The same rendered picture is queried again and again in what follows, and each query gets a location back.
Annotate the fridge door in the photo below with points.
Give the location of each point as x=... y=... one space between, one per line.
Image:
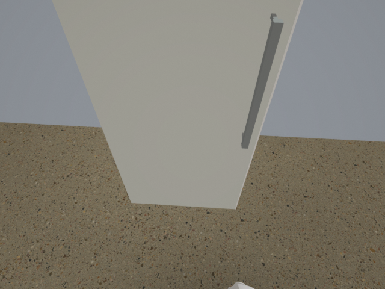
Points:
x=172 y=82

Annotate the handle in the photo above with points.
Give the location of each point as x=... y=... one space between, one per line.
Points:
x=265 y=67

